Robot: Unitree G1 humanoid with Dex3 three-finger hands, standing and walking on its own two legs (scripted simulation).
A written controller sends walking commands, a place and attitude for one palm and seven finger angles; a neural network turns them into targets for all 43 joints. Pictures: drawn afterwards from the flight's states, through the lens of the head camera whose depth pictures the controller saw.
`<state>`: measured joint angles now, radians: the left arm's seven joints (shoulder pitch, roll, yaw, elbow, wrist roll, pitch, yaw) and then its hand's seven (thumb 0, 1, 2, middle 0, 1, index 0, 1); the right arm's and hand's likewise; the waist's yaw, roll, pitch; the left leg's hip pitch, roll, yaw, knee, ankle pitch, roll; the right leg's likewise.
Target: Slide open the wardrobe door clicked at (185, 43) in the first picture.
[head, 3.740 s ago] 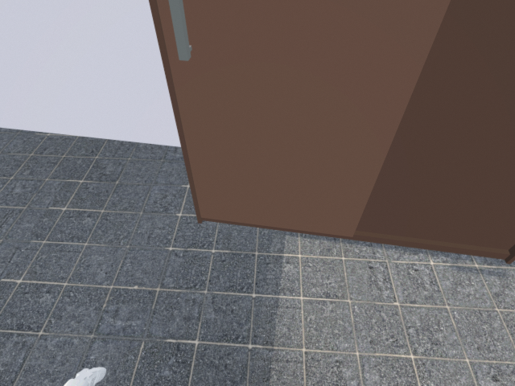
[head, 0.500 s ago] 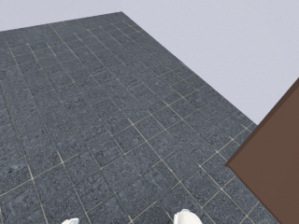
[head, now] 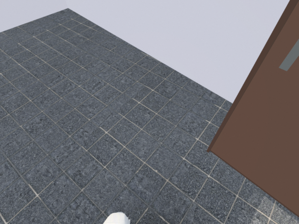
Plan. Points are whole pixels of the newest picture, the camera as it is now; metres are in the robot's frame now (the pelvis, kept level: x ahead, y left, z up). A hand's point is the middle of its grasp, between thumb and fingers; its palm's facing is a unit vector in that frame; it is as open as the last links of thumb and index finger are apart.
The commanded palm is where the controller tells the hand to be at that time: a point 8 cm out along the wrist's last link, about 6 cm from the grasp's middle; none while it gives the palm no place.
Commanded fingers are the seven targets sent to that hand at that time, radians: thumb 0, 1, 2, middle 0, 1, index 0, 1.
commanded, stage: turn to face it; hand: left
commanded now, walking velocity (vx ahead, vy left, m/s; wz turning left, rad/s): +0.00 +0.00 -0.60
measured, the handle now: out of the picture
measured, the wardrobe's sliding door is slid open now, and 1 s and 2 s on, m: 0.00 0.00 0.00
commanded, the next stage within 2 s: take the last steps up to it in 1.06 s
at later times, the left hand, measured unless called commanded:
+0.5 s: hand (77, 217) +0.15 +0.24 -0.16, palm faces -0.27 -0.94 -0.22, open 7.4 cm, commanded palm none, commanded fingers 0.00 0.90 0.90 -0.20 -0.30 -0.20 -0.30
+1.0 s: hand (108, 212) +0.17 +0.15 -0.16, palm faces -0.49 -0.84 -0.22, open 7.4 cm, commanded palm none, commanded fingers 0.00 0.90 0.90 -0.20 -0.30 -0.20 -0.30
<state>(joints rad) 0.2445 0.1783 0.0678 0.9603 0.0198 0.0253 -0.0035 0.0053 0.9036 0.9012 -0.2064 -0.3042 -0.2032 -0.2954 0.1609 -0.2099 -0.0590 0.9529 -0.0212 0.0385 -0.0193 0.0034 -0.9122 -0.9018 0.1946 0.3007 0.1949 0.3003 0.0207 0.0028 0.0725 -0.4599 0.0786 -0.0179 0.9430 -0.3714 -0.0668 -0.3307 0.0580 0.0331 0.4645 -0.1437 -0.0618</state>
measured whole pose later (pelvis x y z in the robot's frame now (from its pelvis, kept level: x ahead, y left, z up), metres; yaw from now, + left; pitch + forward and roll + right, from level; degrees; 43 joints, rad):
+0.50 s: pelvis +0.00 +0.06 +0.00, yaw -19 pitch -1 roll -1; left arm 0.18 0.27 0.10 0.91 0.02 0.09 -0.03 0.01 0.91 0.90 -0.20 -0.30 -0.20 -0.29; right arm 0.23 -0.17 -0.04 0.92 -0.03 0.00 -0.02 0.00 -0.91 -0.90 0.20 0.30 0.20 0.30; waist 0.00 -0.02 0.08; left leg -0.16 0.11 0.23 0.49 -0.30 0.01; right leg -0.46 -0.06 -0.02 0.99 -0.41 0.08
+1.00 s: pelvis -0.01 +0.03 +0.00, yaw -33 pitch +0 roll +0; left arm 0.19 0.18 0.05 0.92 0.02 0.03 0.00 0.00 0.90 0.90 -0.21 -0.30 -0.20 -0.30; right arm 0.19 -0.23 -0.06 0.94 -0.02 0.04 -0.02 0.00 -0.91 -0.90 0.19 0.30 0.19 0.30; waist 0.00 0.02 0.05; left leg -0.43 0.08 0.03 0.88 -0.39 -0.08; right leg -0.26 0.03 0.02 0.50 -0.23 -0.02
